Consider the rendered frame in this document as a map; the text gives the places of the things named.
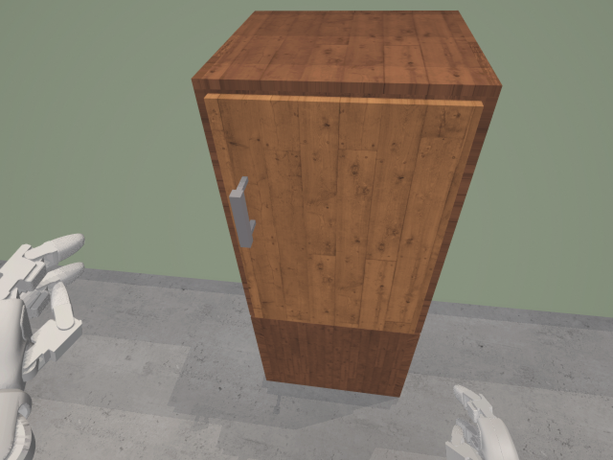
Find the cupboard door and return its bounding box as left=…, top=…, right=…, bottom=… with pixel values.
left=204, top=93, right=484, bottom=334

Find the handle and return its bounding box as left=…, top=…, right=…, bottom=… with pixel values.
left=229, top=176, right=256, bottom=248

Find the robot left hand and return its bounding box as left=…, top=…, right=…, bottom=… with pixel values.
left=0, top=234, right=85, bottom=391

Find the robot left forearm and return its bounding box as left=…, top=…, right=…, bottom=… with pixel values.
left=0, top=389, right=35, bottom=460

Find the robot right hand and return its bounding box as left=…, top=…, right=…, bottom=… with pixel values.
left=445, top=384, right=519, bottom=460

